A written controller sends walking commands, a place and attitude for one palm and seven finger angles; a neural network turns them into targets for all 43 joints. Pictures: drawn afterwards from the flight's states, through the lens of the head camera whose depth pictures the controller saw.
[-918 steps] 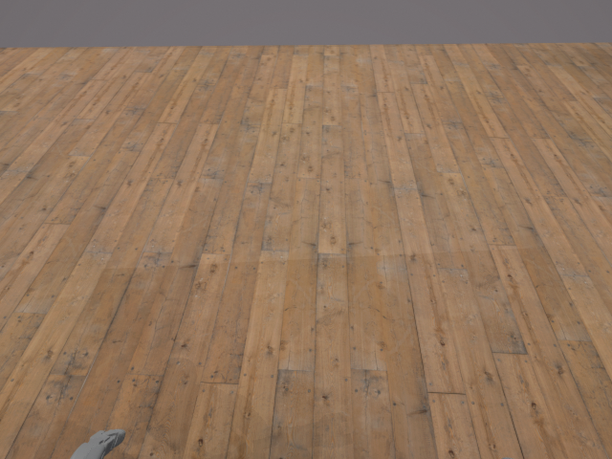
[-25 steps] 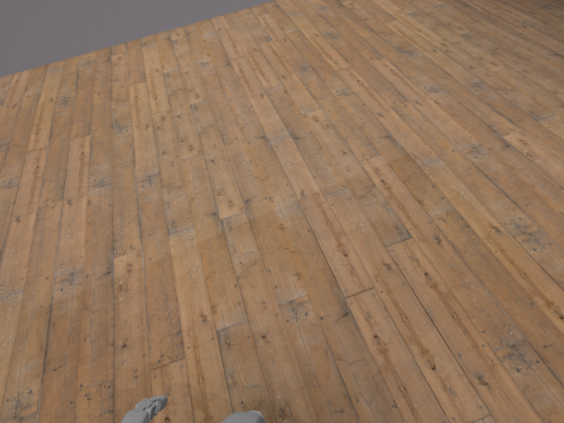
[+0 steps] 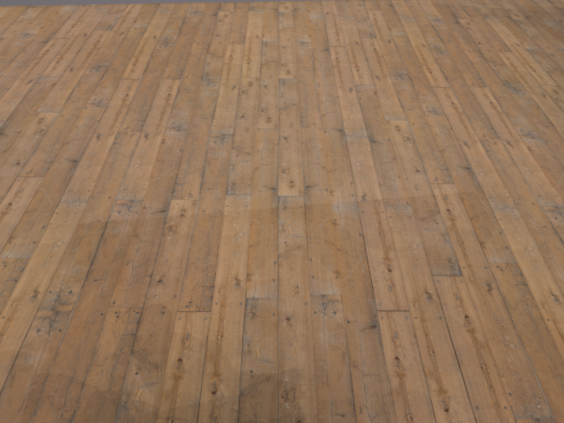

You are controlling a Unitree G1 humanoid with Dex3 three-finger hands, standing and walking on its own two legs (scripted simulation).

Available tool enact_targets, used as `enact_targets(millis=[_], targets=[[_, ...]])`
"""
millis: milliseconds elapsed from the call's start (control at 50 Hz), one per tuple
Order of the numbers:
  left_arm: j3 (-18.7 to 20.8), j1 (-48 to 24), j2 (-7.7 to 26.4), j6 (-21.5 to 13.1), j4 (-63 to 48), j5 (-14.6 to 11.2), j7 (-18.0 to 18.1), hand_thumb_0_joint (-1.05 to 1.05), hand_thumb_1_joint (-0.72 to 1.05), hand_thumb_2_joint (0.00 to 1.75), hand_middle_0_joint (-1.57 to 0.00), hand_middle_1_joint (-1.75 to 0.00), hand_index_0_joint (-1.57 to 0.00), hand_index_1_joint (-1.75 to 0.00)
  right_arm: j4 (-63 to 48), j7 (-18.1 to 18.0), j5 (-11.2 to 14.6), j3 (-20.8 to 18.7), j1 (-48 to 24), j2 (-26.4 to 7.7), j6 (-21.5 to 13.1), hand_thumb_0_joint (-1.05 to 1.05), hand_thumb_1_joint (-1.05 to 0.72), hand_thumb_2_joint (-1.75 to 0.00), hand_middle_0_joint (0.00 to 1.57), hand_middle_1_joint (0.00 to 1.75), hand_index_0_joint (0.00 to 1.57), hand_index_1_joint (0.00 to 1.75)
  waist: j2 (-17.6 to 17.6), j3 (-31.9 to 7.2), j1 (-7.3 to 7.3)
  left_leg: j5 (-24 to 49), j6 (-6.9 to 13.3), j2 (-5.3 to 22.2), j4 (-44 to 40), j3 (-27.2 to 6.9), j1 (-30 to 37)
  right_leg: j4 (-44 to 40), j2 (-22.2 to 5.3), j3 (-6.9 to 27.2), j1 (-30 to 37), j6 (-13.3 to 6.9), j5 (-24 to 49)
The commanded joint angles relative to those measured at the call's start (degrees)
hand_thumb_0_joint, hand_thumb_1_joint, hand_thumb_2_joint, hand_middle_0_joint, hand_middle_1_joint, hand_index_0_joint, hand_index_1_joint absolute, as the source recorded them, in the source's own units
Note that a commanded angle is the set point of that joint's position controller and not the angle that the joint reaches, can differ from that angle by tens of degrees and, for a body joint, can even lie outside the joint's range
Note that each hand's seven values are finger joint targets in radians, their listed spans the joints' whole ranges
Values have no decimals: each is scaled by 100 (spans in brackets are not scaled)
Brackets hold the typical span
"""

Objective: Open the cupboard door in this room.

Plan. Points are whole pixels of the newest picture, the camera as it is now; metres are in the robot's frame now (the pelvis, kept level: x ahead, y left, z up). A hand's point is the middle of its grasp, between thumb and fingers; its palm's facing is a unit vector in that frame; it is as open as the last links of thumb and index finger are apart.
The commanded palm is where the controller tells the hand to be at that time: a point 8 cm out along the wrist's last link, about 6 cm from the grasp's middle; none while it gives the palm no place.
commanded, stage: turn or walk to find it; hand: left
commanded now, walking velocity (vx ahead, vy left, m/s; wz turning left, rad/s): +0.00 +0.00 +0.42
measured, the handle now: out of the picture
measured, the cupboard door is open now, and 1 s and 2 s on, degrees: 0 0 0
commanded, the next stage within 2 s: stand and wait in 0.76 s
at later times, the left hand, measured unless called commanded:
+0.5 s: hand out of the picture +0.07 +0.19 -0.14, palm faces +0.17 -0.94 -0.29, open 7.4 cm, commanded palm none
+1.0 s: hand out of the picture -0.11 +0.20 -0.18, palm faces +0.45 -0.86 -0.24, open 7.4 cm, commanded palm none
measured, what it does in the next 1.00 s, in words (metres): steps on the spot, turning left: right foot, then left foot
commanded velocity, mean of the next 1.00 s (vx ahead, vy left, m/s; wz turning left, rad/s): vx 0.00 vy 0.00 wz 0.43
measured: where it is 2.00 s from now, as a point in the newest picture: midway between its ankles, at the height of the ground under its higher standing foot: outside the picture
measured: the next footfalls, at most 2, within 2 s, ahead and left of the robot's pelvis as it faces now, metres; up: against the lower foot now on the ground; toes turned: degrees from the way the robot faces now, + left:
right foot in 0.46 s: +0.04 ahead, -0.13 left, +0.00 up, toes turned +6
left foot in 0.94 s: -0.07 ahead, +0.10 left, +0.00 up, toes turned +27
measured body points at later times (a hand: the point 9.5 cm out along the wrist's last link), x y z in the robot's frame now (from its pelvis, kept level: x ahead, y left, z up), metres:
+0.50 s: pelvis -0.02 -0.03 +0.00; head +0.02 -0.05 +0.45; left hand +0.06 +0.24 -0.12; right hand +0.06 -0.27 -0.16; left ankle -0.03 +0.11 -0.71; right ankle +0.00 -0.13 -0.73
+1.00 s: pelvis -0.04 +0.00 +0.00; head -0.01 +0.04 +0.45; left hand -0.13 +0.25 -0.16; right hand +0.15 -0.20 -0.13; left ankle -0.11 +0.09 -0.73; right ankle -0.01 -0.13 -0.70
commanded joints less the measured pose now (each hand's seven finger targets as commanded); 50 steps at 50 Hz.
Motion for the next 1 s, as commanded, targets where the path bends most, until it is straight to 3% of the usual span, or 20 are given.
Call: enact_targets(millis=[0,40,100,160,280,380,400,420,440,460,480,540,600,780,860,880,900,920,940,980], targets=[[46,-462,545,71,-675,-59,30,0,90,90,-20,-30,-20,-30,-135,-81,-52,-289,984,-1401,-99,0,-90,-90,20,30,20,30,1359,-763,-566,3327,1222,2325,-1379,-2207,962,2178,148,1200,-1401,328,-1781],[96,-587,519,135,-511,-36,2,0,90,90,-20,-30,-20,-30,-236,-175,-74,-211,434,-1102,-128,0,-90,-90,20,30,20,30,1424,-326,-378,2592,1047,1725,-1530,-1918,496,2582,127,1466,-1579,388,-1102],[94,-391,558,88,-383,-56,-54,0,90,90,-20,-30,-20,-30,-334,-180,-49,-130,168,-922,-180,0,-90,-90,20,30,20,30,1030,-340,-207,3130,926,1266,-1339,-1406,564,2654,254,1489,-1455,445,-550],[66,-422,533,67,-421,-65,-49,0,90,90,-20,-30,-20,-30,-314,-169,-32,-167,401,-938,-207,0,-90,-90,20,30,20,30,775,-603,-261,3448,947,1206,-1238,-1395,898,2439,330,1493,-1435,520,-455],[28,-859,417,49,-677,-106,-9,0,90,90,-20,-30,-20,-30,-287,-151,-78,-232,637,-944,-163,0,-90,-90,20,30,20,30,1009,-574,-400,3466,1070,1254,-1100,-1889,760,1403,469,1522,-1085,519,-793],[42,-366,425,-42,-583,-138,5,0,90,90,-20,-30,-20,-30,-371,-128,-70,-280,406,-922,-113,0,-90,-90,20,30,20,30,1030,-779,-128,2947,832,928,-683,-2112,-28,-493,722,1352,335,410,153],[67,-110,516,-92,-516,-126,18,0,90,90,-20,-30,-20,-30,-399,-117,-34,-277,357,-841,-114,0,-90,-90,20,30,20,30,779,-888,11,2344,615,714,-388,-1993,-384,-1285,601,1383,959,394,801],[127,84,877,-164,-496,-57,51,0,90,90,-20,-30,-20,-30,-421,-79,20,-251,464,-556,-123,0,-90,-90,20,30,20,30,-206,-1042,72,1067,271,259,263,-1587,-1193,-1812,-198,2094,1833,200,1089],[228,186,1347,-195,-505,10,87,0,90,90,-20,-30,-20,-30,-594,-68,11,-185,410,-223,-128,0,-90,-90,20,30,20,30,-1727,-896,144,-1336,-108,-526,1570,-692,-2152,-1898,-1626,3480,2051,-421,2013],[179,157,1326,-160,-582,-47,92,0,90,90,-20,-30,-20,-30,-599,-89,-16,-265,287,-532,-49,0,-90,-90,20,30,20,30,-1251,-775,176,-1671,-77,-321,2594,-905,-1904,-1954,-1953,3411,1132,-860,2178],[207,-250,1074,-189,-662,-57,113,0,90,90,-20,-30,-20,-30,-433,-70,-57,-300,484,-559,34,0,-90,-90,20,30,20,30,-1151,-635,-38,-1271,-79,-201,3229,-1114,-1818,-2154,-1651,3130,655,-877,1350],[81,-901,699,-155,-873,-65,87,0,90,90,-20,-30,-20,-30,-141,33,-82,-311,784,-447,126,0,-90,-90,20,30,20,30,-763,-130,-356,-377,-174,-36,3911,-808,-1811,-2128,-906,2086,162,-485,786],[68,-658,672,-196,-833,-62,80,0,90,90,-20,-30,-20,-30,-91,46,-71,-286,877,-417,133,0,-90,-90,20,30,20,30,-930,-250,-296,-61,-308,6,3922,-663,-1904,-2088,-807,1685,494,-459,981],[191,95,1019,-160,-478,39,70,0,90,90,-20,-30,-20,-30,-279,19,3,-106,114,-227,11,0,-90,-90,20,30,20,30,-1032,-533,128,-896,-329,87,1556,-103,-1251,-1518,-1173,1512,1176,-813,2613],[233,-56,1118,-111,-423,-1,50,0,90,90,-20,-30,-20,-30,-224,-3,27,-89,467,-274,-86,0,-90,-90,20,30,20,30,-996,-852,-103,-93,-232,-23,-3,183,-329,-835,-1104,1170,1107,-523,2870],[232,-127,1062,-80,-421,-52,47,0,90,90,-20,-30,-20,-30,-167,3,19,-112,667,-402,-127,0,-90,-90,20,30,20,30,-671,-948,-258,691,-168,49,-730,116,348,-444,-1000,968,656,-270,2427],[189,-54,830,-31,-510,-98,30,0,90,90,-20,-30,-20,-30,-176,2,-6,-198,843,-802,-187,0,-90,-90,20,30,20,30,395,-1096,-372,1517,100,728,-1149,-823,1162,442,-554,674,-261,76,1262],[65,-286,449,-2,-710,-107,-7,0,90,90,-20,-30,-20,-30,-188,-28,-33,-321,1068,-1294,-191,0,-90,-90,20,30,20,30,1919,-916,-515,3319,677,1987,-1331,-2422,1487,1560,173,626,-1569,459,-1537],[48,-556,478,65,-773,-66,21,0,90,90,-20,-30,-20,-30,-110,-57,-44,-351,1222,-1457,-127,0,-90,-90,20,30,20,30,1537,-889,-627,3545,1104,2321,-1310,-2334,1117,2215,165,1124,-1508,394,-1870],[99,-809,503,116,-670,-60,10,0,90,90,-20,-30,-20,-30,-134,-168,-73,-261,835,-1128,-153,0,-90,-90,20,30,20,30,1648,-509,-492,3532,1024,1754,-1311,-2001,759,2645,132,1481,-1670,403,-1217]])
